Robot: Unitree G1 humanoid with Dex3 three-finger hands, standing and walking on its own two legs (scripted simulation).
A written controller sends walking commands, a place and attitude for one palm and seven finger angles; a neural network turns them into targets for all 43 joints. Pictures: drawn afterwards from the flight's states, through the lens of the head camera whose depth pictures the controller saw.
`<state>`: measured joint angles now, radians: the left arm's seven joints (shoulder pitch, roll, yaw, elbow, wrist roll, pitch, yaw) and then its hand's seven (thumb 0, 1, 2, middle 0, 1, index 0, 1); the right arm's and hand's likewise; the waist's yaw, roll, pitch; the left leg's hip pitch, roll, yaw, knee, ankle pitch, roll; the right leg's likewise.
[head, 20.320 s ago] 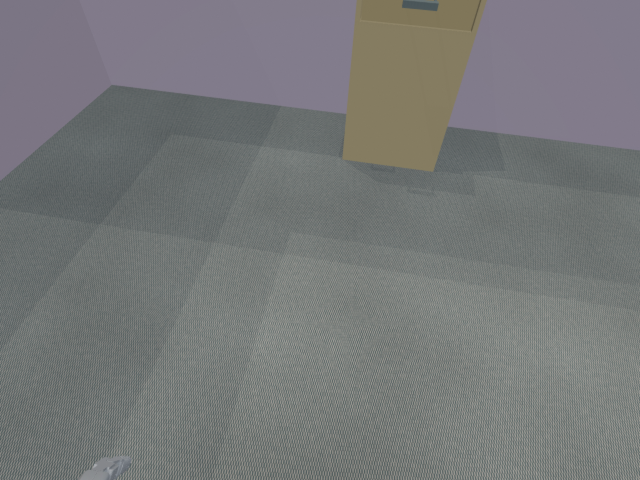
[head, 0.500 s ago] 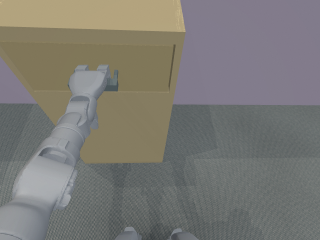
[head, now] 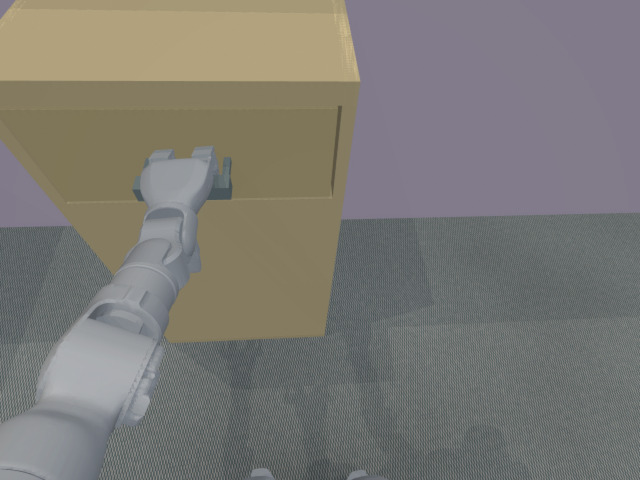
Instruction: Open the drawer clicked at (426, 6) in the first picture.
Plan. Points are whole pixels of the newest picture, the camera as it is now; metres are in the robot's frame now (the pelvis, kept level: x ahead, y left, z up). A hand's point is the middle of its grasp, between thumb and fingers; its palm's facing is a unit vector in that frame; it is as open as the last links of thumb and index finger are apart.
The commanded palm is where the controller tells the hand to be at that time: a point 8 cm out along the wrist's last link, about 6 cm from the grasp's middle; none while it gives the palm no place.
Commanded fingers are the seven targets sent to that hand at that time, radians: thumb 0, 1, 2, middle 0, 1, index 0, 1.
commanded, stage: close the thumb around the handle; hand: left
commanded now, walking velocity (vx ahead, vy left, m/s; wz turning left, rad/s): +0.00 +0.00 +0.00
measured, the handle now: (186, 176) +0.53 +0.16 +0.05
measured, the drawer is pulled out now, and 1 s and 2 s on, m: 0.00 0.01 0.05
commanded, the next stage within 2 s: pull the drawer open in 0.64 s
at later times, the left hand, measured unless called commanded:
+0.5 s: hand (189, 208) +0.49 +0.16 +0.02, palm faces -0.04 -0.05 -1.00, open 6.4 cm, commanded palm +0.47 +0.16 +0.08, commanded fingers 0.00 0.90 0.90 -0.40 -1.35 -0.40 -1.35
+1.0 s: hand (188, 215) +0.47 +0.16 +0.02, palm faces -0.02 -0.05 -1.00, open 5.7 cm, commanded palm +0.43 +0.16 +0.08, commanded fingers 0.00 0.90 0.90 -0.40 -1.35 -0.40 -1.35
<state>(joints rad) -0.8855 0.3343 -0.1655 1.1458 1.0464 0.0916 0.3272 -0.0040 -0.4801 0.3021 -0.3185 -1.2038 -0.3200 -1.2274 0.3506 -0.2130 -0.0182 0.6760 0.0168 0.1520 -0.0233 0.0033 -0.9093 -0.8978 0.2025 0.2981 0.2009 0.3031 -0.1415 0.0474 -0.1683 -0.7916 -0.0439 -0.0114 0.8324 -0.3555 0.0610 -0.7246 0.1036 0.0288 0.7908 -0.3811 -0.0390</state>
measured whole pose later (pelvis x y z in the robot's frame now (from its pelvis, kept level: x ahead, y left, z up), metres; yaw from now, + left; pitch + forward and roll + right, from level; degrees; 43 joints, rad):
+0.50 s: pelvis +0.02 +0.00 +0.00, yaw +0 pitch +18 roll -2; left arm -0.83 0.31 -0.17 1.08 1.05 0.10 0.37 0.00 0.58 0.76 -0.39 -1.31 -0.38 -1.31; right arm 0.32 -0.21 -0.04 0.69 0.01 0.17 -0.01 0.00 -0.91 -0.90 0.20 0.30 0.20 0.30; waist -0.11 0.05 -0.18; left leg -0.77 -0.05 -0.01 0.83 -0.38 0.06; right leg -0.70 0.10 0.03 0.79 -0.41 -0.05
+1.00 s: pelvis +0.03 -0.01 +0.01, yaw -1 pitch +18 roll -1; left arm -0.65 0.33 -0.16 0.90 1.05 0.04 0.36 0.01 0.68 0.80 -0.40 -1.35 -0.42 -1.35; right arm 0.33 -0.23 -0.07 0.68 0.01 0.19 0.01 0.00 -0.91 -0.90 0.20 0.30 0.20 0.30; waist -0.08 0.06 -0.19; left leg -0.71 -0.04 0.01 0.79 -0.39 0.05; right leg -0.65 0.11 0.06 0.76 -0.41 -0.05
